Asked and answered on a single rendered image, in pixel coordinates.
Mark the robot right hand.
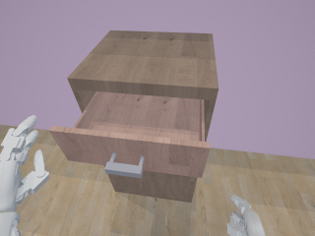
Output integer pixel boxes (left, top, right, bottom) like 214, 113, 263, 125
226, 194, 266, 236

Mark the cabinet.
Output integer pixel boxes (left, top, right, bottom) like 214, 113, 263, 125
67, 30, 219, 203

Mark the drawer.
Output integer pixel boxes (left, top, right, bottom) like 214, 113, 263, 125
49, 91, 211, 178

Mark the robot left forearm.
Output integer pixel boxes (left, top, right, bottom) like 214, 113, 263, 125
0, 210, 22, 236

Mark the handle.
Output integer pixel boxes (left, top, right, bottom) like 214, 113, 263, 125
104, 152, 145, 179

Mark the robot left hand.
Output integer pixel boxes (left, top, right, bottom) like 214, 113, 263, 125
0, 115, 49, 211

